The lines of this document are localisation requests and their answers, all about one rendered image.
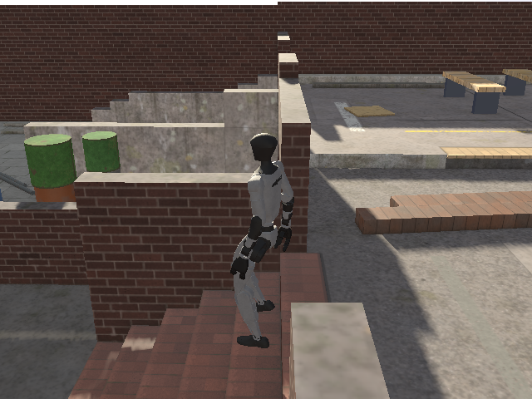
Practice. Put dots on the right robot forearm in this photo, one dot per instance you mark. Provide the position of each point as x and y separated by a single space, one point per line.
287 214

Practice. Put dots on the robot shin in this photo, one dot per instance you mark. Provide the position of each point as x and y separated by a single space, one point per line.
253 283
248 311

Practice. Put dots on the robot right shin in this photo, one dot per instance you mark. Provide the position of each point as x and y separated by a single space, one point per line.
253 283

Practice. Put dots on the robot left shin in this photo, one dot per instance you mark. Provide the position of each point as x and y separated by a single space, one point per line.
248 311

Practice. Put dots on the right robot hand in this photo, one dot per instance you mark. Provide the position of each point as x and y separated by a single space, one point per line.
286 233

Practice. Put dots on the left robot forearm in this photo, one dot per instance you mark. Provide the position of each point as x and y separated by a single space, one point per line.
254 232

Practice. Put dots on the robot right upper arm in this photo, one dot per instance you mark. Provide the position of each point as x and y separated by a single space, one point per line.
287 193

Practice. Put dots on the robot left upper arm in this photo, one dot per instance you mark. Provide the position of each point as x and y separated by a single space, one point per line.
256 191

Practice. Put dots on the left robot hand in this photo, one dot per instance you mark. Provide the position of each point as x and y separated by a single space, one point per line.
240 265

